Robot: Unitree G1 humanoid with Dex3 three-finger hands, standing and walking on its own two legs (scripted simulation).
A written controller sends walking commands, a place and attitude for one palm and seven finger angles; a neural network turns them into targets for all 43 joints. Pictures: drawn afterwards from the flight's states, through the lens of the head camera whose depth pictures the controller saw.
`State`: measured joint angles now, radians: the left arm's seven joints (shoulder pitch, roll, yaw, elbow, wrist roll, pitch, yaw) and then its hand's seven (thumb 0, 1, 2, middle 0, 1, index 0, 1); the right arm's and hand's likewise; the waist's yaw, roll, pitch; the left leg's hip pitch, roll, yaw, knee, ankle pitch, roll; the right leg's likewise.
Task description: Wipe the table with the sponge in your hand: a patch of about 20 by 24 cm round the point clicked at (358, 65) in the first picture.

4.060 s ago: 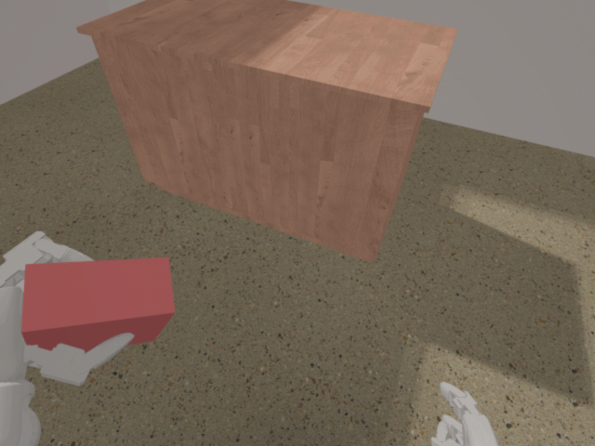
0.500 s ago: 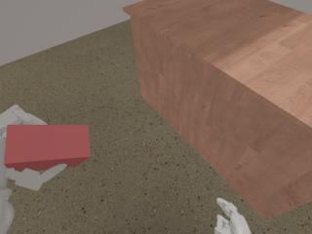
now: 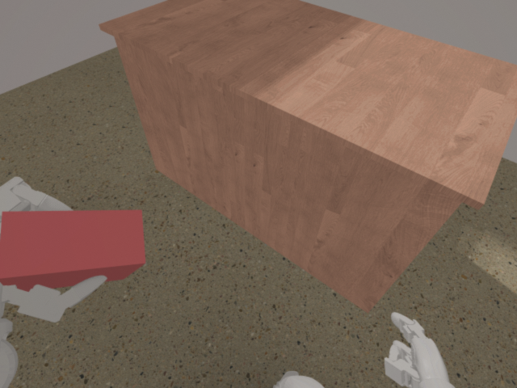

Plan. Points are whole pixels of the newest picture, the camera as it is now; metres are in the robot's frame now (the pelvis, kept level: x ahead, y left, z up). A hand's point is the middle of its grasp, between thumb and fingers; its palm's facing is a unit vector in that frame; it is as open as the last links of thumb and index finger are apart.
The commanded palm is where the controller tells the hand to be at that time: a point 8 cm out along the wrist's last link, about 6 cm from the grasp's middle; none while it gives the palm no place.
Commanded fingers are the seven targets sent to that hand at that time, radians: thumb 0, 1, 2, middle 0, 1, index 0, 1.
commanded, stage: turn to face it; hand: left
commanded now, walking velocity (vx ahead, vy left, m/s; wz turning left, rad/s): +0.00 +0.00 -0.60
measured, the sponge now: (94, 250) +0.22 +0.21 +0.16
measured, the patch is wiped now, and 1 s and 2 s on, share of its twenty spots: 0.00 0.00 0.00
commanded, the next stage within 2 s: take the last steps up to it in 1.54 s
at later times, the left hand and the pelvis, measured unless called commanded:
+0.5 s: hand (197, 266) +0.21 +0.09 +0.19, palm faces +0.07 -0.84 -0.54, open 10.0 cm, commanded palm +0.17 +0.15 +0.19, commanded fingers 0.00 0.10 1.30 -1.20 -1.60 -1.20 -1.60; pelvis -0.07 -0.06 +0.00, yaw -19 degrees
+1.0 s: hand (327, 335) +0.16 -0.04 +0.17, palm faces -0.19 -0.85 -0.49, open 10.0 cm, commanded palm +0.13 +0.05 +0.19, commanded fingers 0.00 0.10 1.30 -1.20 -1.60 -1.20 -1.60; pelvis -0.16 -0.09 +0.00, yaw -36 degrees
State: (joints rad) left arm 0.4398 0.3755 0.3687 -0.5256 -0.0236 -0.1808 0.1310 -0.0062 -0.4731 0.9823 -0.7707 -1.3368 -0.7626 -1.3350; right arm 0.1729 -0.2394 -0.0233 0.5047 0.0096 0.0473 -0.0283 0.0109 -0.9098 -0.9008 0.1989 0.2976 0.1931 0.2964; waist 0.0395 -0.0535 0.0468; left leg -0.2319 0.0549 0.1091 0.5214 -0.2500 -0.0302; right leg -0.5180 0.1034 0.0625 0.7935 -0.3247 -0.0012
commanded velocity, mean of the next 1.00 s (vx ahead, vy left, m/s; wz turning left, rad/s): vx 0.00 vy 0.00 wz -0.60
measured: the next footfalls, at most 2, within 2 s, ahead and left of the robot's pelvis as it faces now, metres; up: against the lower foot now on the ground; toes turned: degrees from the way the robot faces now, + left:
right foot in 0.20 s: +0.04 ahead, -0.15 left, +0.00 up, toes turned -14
left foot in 0.60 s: -0.01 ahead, +0.08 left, +0.00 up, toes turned -17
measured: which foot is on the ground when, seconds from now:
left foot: down 0.00-0.20, up 0.22-0.58, down 0.60-0.86, up 0.88-1.00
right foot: up 0.00-0.18, down 0.20-0.62, up 0.64-0.82, down 0.84-1.00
